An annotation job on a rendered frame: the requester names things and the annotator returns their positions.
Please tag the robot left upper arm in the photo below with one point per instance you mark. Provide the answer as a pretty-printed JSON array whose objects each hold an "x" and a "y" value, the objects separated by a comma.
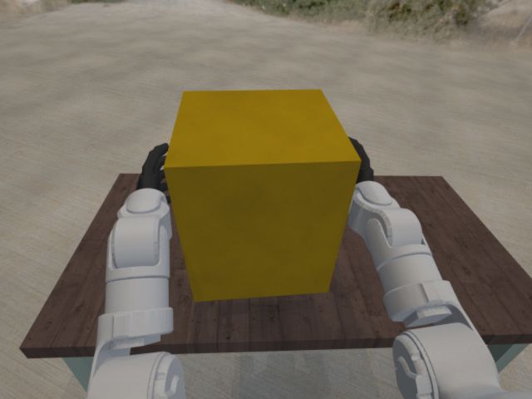
[{"x": 155, "y": 375}]

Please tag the carton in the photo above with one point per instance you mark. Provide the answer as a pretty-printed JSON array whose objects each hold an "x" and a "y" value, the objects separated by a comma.
[{"x": 260, "y": 183}]

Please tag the robot right upper arm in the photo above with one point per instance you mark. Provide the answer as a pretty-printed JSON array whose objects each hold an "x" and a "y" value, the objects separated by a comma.
[{"x": 446, "y": 361}]

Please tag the robot right hand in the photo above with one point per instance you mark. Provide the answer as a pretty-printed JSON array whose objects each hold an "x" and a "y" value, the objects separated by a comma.
[{"x": 365, "y": 172}]

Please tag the robot left forearm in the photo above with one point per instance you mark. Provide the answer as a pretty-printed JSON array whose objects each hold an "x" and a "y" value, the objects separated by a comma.
[{"x": 137, "y": 270}]

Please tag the robot left hand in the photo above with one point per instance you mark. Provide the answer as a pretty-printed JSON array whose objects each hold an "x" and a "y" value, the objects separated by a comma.
[{"x": 151, "y": 175}]

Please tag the table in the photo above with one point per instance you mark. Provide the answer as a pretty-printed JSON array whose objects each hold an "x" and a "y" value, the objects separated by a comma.
[{"x": 492, "y": 288}]

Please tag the robot right forearm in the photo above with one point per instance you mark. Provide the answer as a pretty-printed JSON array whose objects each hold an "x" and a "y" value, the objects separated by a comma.
[{"x": 415, "y": 291}]

